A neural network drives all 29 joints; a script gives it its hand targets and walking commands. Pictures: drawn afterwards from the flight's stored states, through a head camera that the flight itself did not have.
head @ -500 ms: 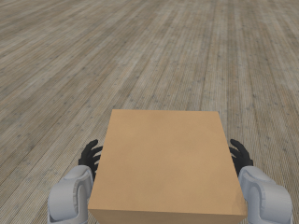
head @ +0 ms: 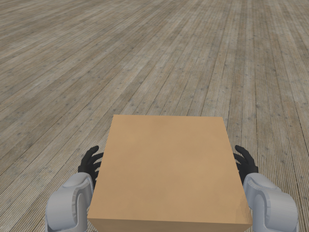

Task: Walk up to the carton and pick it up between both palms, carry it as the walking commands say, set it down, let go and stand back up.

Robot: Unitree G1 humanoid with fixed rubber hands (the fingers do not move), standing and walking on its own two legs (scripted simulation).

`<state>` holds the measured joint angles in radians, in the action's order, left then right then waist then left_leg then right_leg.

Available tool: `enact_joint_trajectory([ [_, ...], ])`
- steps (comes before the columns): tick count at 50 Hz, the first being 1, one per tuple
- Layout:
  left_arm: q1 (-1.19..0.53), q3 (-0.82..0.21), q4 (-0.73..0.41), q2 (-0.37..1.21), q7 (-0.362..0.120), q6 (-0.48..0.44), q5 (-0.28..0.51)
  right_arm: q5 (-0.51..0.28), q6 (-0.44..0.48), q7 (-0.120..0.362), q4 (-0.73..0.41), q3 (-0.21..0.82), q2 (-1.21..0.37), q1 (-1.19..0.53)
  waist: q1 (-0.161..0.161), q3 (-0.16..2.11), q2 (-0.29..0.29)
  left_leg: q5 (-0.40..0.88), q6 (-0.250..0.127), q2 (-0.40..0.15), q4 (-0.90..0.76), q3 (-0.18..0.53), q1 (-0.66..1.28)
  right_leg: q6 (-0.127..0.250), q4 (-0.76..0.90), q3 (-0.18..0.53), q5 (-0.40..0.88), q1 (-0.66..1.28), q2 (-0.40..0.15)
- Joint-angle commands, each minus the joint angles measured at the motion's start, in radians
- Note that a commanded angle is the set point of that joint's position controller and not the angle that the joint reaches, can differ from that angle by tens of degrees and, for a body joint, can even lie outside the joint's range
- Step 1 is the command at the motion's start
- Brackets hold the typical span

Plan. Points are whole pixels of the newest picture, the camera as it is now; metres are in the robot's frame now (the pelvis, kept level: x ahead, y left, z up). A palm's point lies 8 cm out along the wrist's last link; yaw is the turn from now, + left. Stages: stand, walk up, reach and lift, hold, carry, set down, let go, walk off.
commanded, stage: carry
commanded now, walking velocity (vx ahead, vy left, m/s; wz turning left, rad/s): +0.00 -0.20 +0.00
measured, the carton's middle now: (165, 186) +0.26 +0.00 +0.00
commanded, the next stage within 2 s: none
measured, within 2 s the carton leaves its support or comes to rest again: neither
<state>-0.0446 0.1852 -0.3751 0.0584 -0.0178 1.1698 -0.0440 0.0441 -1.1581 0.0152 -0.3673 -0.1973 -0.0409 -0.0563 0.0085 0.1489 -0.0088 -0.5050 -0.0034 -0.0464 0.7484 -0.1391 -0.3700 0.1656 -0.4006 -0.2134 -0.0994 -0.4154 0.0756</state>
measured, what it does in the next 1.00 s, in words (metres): steps to the right: left foot, then right foot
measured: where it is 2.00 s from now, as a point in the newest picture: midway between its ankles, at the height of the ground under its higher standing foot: outside the picture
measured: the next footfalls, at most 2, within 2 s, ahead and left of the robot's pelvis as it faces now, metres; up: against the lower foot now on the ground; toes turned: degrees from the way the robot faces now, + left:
left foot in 0.04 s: -0.01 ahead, +0.09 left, +0.00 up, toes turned +11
right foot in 0.36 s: +0.04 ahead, -0.26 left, +0.00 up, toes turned -7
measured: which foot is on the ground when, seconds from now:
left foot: up 0.00-0.02, down 0.04-0.36, up 0.38-0.60, down 0.62-0.94, up 0.96-1.00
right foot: down 0.00-0.06, up 0.08-0.34, down 0.36-0.64, up 0.66-0.90, down 0.92-1.00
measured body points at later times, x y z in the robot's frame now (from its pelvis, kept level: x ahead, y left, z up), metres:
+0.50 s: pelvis -0.04 -0.15 +0.00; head -0.02 -0.16 +0.45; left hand +0.23 +0.02 +0.06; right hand +0.21 -0.35 +0.05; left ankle -0.07 -0.01 -0.68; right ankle +0.00 -0.26 -0.73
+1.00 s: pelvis -0.09 -0.29 +0.00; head -0.08 -0.30 +0.45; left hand +0.18 -0.12 +0.07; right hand +0.17 -0.49 +0.06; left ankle -0.08 -0.12 -0.71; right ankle -0.06 -0.41 -0.73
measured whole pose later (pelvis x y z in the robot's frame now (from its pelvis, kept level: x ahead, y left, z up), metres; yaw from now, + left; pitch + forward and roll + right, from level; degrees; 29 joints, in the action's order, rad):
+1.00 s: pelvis -0.09 -0.29 +0.00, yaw -1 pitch +5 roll -1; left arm -0.09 0.19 -0.34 0.07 -0.02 1.15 -0.04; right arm 0.07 -1.16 0.02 -0.41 -0.21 -0.04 -0.05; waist 0.01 0.10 0.05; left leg -0.49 0.07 -0.17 0.81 -0.06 -0.49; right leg 0.01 -0.57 -0.11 -0.22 -0.42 -0.04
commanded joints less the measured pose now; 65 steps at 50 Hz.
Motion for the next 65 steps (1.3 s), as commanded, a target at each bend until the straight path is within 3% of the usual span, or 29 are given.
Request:
enact_joint_trajectory([
  [1, -0.471, -0.781, -0.144, 0.737, -0.189, -0.005, 0.331, -0.333, -0.012, 0.198, -0.117, 0.789, -0.774, -0.418, -0.002, 0.22, -0.093, 0.146, -0.016, 0.0, -0.347, -0.061, 0.173, -0.146, 0.247, 0.254, -0.136, 0.214, -0.238],
  [2, -0.47, -0.783, -0.148, 0.739, -0.188, -0.006, 0.327, -0.336, -0.009, 0.2, -0.119, 0.787, -0.773, -0.41, -0.003, 0.204, -0.064, 0.199, -0.019, -0.056, -0.455, -0.015, 0.301, -0.211, 0.227, 0.215, -0.111, 0.136, -0.198],
  [3, -0.488, -0.79, -0.158, 0.751, -0.188, -0.005, 0.325, -0.331, -0.005, 0.203, -0.113, 0.778, -0.775, -0.38, -0.025, 0.217, 0.056, 0.105, -0.063, -0.242, -0.513, 0.194, 0.476, -0.313, 0.096, 0.16, -0.028, -0.04, -0.154],
  [4, -0.538, -0.806, -0.176, 0.773, -0.195, -0.002, 0.344, -0.324, 0.007, 0.206, -0.112, 0.764, -0.805, -0.421, -0.033, 0.111, 0.359, 0.13, -0.166, -0.544, -0.546, 0.53, 0.296, -0.29, -0.317, 0.175, -0.236, -0.175, -0.139],
  [5, -0.56, -0.796, -0.131, 0.774, -0.192, -0.005, 0.327, -0.321, 0.005, 0.207, -0.112, 0.77, -0.795, -0.443, -0.001, 0.051, 0.268, 0.257, -0.183, -0.546, -0.543, 0.45, 0.184, -0.25, -0.479, 0.244, -0.262, -0.236, -0.17],
  [7, -0.541, -0.788, -0.112, 0.78, -0.189, -0.014, 0.324, -0.313, 0.005, 0.205, -0.141, 0.771, -0.785, -0.459, 0.003, 0.061, 0.089, 0.389, -0.106, -0.391, -0.495, 0.221, 0.169, -0.222, -0.551, 0.265, -0.198, -0.206, -0.147],
  [11, -0.506, -0.797, -0.144, 0.771, -0.18, -0.011, 0.335, -0.306, 0.0, 0.188, -0.169, 0.767, -0.762, -0.42, -0.013, 0.109, 0.198, 0.856, -0.061, -0.288, -0.333, 0.082, 0.23, -0.23, -0.414, 0.122, -0.286, -0.13, -0.102],
  [15, -0.474, -0.785, -0.147, 0.754, -0.179, -0.007, 0.329, -0.284, -0.006, 0.18, -0.188, 0.754, -0.741, -0.38, -0.022, 0.155, 0.304, 0.9, -0.014, -0.286, -0.251, 0.069, 0.243, -0.218, -0.165, 0.052, -0.193, -0.006, -0.074],
  [17, -0.462, -0.774, -0.148, 0.748, -0.181, -0.01, 0.327, -0.278, -0.004, 0.179, -0.196, 0.76, -0.745, -0.378, -0.015, 0.2, 0.216, 0.763, 0.044, -0.238, -0.152, 0.039, 0.178, -0.199, 0.018, 0.065, -0.035, 0.164, -0.1],
  [18, -0.458, -0.761, -0.137, 0.736, -0.185, -0.01, 0.325, -0.275, -0.003, 0.177, -0.19, 0.763, -0.744, -0.376, -0.014, 0.237, 0.089, 0.514, 0.086, -0.201, -0.051, 0.034, 0.065, -0.182, 0.03, 0.174, 0.19, 0.293, -0.207],
  [19, -0.431, -0.756, -0.096, 0.715, -0.182, -0.015, 0.305, -0.27, -0.008, 0.18, -0.204, 0.769, -0.738, -0.407, -0.005, 0.268, -0.205, 0.127, 0.132, -0.092, 0.054, -0.018, -0.151, -0.076, -0.056, 0.352, 0.69, 0.416, -0.373],
  [20, -0.406, -0.742, -0.092, 0.733, -0.176, -0.022, 0.296, -0.289, -0.01, 0.188, -0.197, 0.784, -0.759, -0.431, 0.012, 0.305, -0.335, -0.216, 0.102, -0.066, 0.175, 0.013, -0.19, 0.008, -0.087, 0.379, 0.819, 0.424, -0.395],
  [24, -0.452, -0.751, -0.241, 0.756, -0.161, -0.042, 0.29, -0.374, 0.014, 0.21, -0.225, 0.84, -0.817, -0.495, 0.003, 0.315, -0.182, -0.082, 0.046, -0.055, 0.301, 0.06, -0.192, 0.017, -0.076, 0.28, 0.545, 0.375, -0.347],
  [30, -0.391, -0.765, -0.205, 0.706, -0.16, -0.028, 0.277, -0.352, 0.001, 0.206, -0.196, 0.819, -0.744, -0.414, -0.013, 0.249, -0.131, 0.212, -0.003, -0.032, -0.269, -0.025, 0.12, -0.015, -0.033, 0.239, 0.116, 0.174, -0.274],
  [31, -0.384, -0.769, -0.191, 0.699, -0.162, -0.024, 0.277, -0.346, -0.001, 0.209, -0.181, 0.805, -0.729, -0.404, -0.014, 0.23, -0.059, 0.254, -0.004, -0.117, -0.376, 0.079, 0.229, -0.066, -0.106, 0.218, 0.013, 0.075, -0.23],
  [32, -0.403, -0.772, -0.185, 0.7, -0.165, -0.019, 0.275, -0.336, -0.003, 0.213, -0.147, 0.791, -0.731, -0.361, -0.023, 0.202, 0.173, 0.282, -0.064, -0.383, -0.463, 0.393, 0.348, -0.14, -0.246, 0.177, -0.216, -0.162, -0.173],
  [33, -0.452, -0.791, -0.183, 0.715, -0.174, -0.012, 0.287, -0.322, 0.0, 0.215, -0.109, 0.787, -0.752, -0.362, -0.022, 0.103, 0.342, 0.429, -0.176, -0.519, -0.51, 0.514, 0.24, -0.169, -0.411, 0.158, -0.422, -0.249, -0.133],
  [36, -0.514, -0.81, -0.137, 0.758, -0.194, -0.016, 0.327, -0.309, 0.006, 0.207, -0.155, 0.786, -0.769, -0.424, -0.016, 0.072, 0.123, 0.408, -0.146, -0.386, -0.472, 0.296, 0.163, -0.199, -0.571, 0.229, -0.29, -0.231, -0.175],
  [39, -0.531, -0.811, -0.156, 0.77, -0.195, -0.02, 0.347, -0.305, 0.011, 0.195, -0.167, 0.783, -0.772, -0.425, -0.017, 0.11, 0.172, 0.527, -0.089, -0.294, -0.411, 0.142, 0.156, -0.227, -0.455, 0.153, -0.287, -0.133, -0.143],
  [43, -0.486, -0.788, -0.139, 0.744, -0.187, -0.007, 0.339, -0.291, -0.002, 0.186, -0.173, 0.776, -0.744, -0.388, -0.023, 0.153, 0.265, 0.603, -0.054, -0.298, -0.335, 0.124, 0.156, -0.221, -0.241, 0.082, -0.264, -0.016, -0.102],
  [45, -0.455, -0.771, -0.124, 0.739, -0.188, -0.004, 0.332, -0.284, -0.008, 0.184, -0.177, 0.778, -0.744, -0.382, -0.014, 0.177, 0.228, 0.574, -0.008, -0.259, -0.247, 0.1, 0.134, -0.203, -0.038, 0.066, -0.158, 0.097, -0.094],
  [46, -0.45, -0.761, -0.118, 0.733, -0.191, -0.004, 0.329, -0.284, -0.008, 0.183, -0.176, 0.78, -0.747, -0.384, -0.009, 0.186, 0.142, 0.522, 0.03, -0.221, -0.154, 0.068, 0.078, -0.194, 0.062, 0.125, -0.091, 0.189, -0.148],
  [48, -0.435, -0.739, -0.062, 0.727, -0.191, -0.012, 0.302, -0.285, -0.016, 0.19, -0.194, 0.788, -0.739, -0.447, 0.004, 0.228, -0.325, -0.111, 0.092, -0.047, 0.087, -0.008, -0.174, -0.037, 0.061, 0.435, 0.288, 0.273, -0.403],
  [52, -0.482, -0.748, -0.19, 0.762, -0.18, -0.026, 0.307, -0.365, 0.002, 0.211, -0.191, 0.841, -0.822, -0.505, 0.003, 0.237, -0.165, -0.043, 0.041, -0.043, 0.36, 0.064, -0.232, 0.019, -0.004, 0.302, 0.287, 0.282, -0.338],
  [58, -0.422, -0.759, -0.181, 0.726, -0.168, -0.024, 0.29, -0.358, -0.004, 0.203, -0.188, 0.825, -0.76, -0.451, 0.005, 0.253, -0.148, -0.003, 0.001, -0.006, 0.02, 0.01, -0.059, 0.049, 0.026, 0.308, 0.161, 0.252, -0.319],
  [60, -0.414, -0.769, -0.171, 0.714, -0.168, -0.017, 0.292, -0.347, -0.01, 0.207, -0.161, 0.811, -0.749, -0.419, -0.01, 0.25, -0.116, 0.19, -0.008, -0.016, -0.267, -0.025, 0.102, -0.001, 0.013, 0.268, 0.1, 0.194, -0.282],
  [61, -0.411, -0.773, -0.162, 0.71, -0.169, -0.014, 0.291, -0.343, -0.011, 0.21, -0.152, 0.801, -0.74, -0.415, -0.009, 0.238, -0.075, 0.246, -0.006, -0.085, -0.368, 0.051, 0.211, -0.05, -0.035, 0.247, 0.042, 0.111, -0.247],
  [63, -0.495, -0.797, -0.185, 0.73, -0.179, -0.008, 0.305, -0.316, -0.003, 0.218, -0.095, 0.78, -0.762, -0.377, -0.026, 0.098, 0.336, 0.411, -0.154, -0.467, -0.5, 0.483, 0.276, -0.167, -0.303, 0.148, -0.338, -0.249, -0.128],
  [65, -0.532, -0.809, -0.138, 0.753, -0.187, -0.011, 0.318, -0.319, -0.001, 0.214, -0.122, 0.788, -0.773, -0.424, -0.02, 0.088, 0.158, 0.538, -0.195, -0.45, -0.46, 0.4, 0.23, -0.19, -0.524, 0.234, -0.332, -0.262, -0.165],
])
